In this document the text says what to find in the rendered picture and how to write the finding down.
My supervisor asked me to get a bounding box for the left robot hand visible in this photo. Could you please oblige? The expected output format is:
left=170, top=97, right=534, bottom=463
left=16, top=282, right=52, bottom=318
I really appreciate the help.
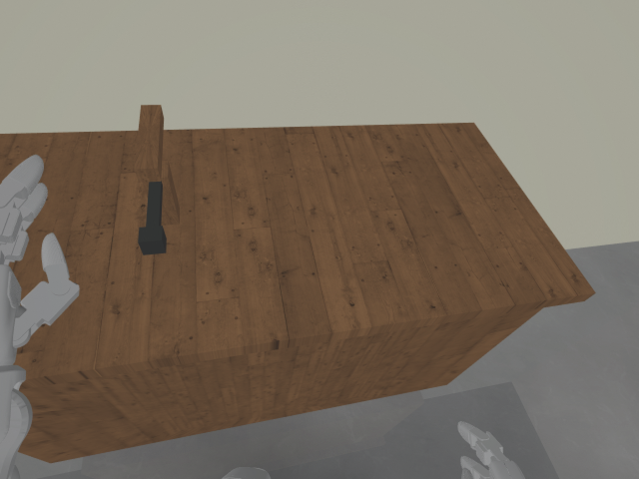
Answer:
left=0, top=155, right=80, bottom=366

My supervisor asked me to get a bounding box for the left robot forearm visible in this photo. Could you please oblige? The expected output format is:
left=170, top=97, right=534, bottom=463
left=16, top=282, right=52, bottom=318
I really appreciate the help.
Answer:
left=0, top=365, right=33, bottom=479

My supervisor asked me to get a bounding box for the tap lever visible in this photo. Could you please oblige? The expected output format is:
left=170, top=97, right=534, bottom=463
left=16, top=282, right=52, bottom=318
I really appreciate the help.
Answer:
left=138, top=181, right=167, bottom=255

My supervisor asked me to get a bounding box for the right robot hand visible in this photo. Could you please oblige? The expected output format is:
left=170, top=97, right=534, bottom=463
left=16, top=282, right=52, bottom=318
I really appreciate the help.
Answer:
left=457, top=421, right=525, bottom=479

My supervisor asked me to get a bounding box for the counter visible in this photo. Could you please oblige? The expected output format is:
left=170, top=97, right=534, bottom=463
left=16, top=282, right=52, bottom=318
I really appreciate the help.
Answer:
left=0, top=105, right=596, bottom=463

